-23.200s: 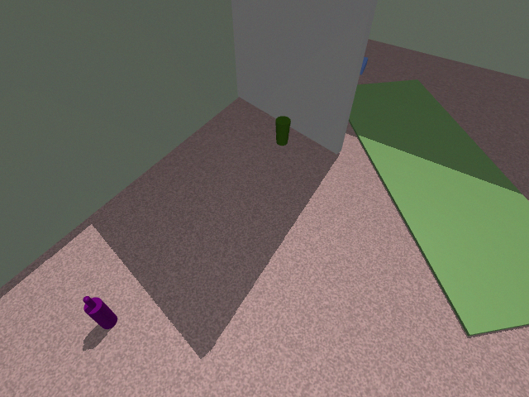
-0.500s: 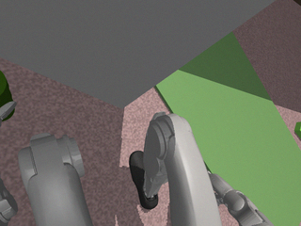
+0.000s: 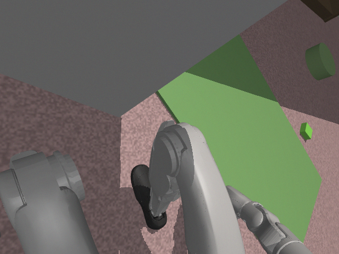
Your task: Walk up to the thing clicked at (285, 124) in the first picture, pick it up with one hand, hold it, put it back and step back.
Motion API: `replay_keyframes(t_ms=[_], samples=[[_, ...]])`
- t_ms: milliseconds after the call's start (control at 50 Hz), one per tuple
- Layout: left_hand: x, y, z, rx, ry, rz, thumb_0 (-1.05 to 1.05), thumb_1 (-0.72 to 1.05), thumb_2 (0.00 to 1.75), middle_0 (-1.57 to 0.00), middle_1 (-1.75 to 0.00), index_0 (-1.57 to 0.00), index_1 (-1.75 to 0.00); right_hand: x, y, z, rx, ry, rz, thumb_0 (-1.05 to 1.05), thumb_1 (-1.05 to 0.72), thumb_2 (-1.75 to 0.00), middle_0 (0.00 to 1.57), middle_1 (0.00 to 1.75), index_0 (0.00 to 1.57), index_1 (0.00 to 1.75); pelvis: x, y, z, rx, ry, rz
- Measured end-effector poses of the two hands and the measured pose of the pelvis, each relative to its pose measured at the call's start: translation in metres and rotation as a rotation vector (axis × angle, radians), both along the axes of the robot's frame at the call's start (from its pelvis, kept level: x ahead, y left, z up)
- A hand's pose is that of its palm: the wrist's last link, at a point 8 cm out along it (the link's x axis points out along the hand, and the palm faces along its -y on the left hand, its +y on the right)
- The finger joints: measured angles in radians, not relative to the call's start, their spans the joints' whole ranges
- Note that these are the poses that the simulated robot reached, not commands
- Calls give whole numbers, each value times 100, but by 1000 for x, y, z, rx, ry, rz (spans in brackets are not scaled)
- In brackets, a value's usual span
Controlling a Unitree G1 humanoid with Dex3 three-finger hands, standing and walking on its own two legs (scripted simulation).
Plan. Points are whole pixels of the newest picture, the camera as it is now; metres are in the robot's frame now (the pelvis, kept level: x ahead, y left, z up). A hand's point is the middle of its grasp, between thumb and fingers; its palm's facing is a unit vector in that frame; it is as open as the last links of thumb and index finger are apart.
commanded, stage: lower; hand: left
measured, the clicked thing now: out of the picture +0.43 +0.29 -0.19
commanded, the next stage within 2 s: loosen in 0.26 s
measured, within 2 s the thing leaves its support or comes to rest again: rests again in 0.86 s
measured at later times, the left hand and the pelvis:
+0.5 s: hand out of the picture +0.43 +0.29 -0.18, palm faces +0.40 -0.92 +0.01, open 11.2 cm; pelvis +0.00 +0.01 +0.00, yaw -2 degrees
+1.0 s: hand out of the picture +0.43 +0.30 -0.17, palm faces +0.40 -0.91 +0.03, open 16.6 cm; pelvis -0.01 +0.01 +0.00, yaw -2 degrees
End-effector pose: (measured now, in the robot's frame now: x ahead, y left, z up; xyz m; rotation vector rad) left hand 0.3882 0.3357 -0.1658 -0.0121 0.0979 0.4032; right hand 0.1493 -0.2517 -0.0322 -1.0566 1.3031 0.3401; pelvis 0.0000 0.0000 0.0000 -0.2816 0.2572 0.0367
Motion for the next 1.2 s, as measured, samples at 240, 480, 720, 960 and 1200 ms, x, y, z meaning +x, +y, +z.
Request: replay_keyframes(t_ms=[240, 480, 720, 960, 1200], samples=[[-1, 2, -11, 3, -2, -1, -1, -51, 109, -69, -98, -63, -98, -4, 6, 7, -35, 23, 26, 0, -92, -91, 20, 30, 20, 30, -2, 5, 0, -23, -20, -9], [-1, -1, -15, -6, -15, 6, -1, -48, 105, -70, -96, -64, -95, 0, 12, 12, -48, 13, 57, 0, -91, -90, 20, 30, 20, 30, -4, 7, -1, -40, -41, -17], [7, 3, -2, 7, -75, 7, -1, -41, 55, -63, -63, -62, -62, 0, 15, 13, -44, 6, 61, 0, -92, -90, 21, 30, 20, 30, -5, 8, 0, -42, -42, -21], [3, 1, -3, -12, -61, 5, -1, -54, 18, -32, -24, -32, -24, -3, 19, 16, -36, -7, 58, 0, -91, -90, 21, 30, 21, 30, -7, 9, 1, -44, -45, -27], [-1, 37, 25, 43, -158, 48, -1, -57, 8, -8, -4, -8, -4, -3, 16, 17, -45, -15, 15, 0, -90, -90, 21, 30, 21, 30, -5, 8, 4, -36, -29, -19]])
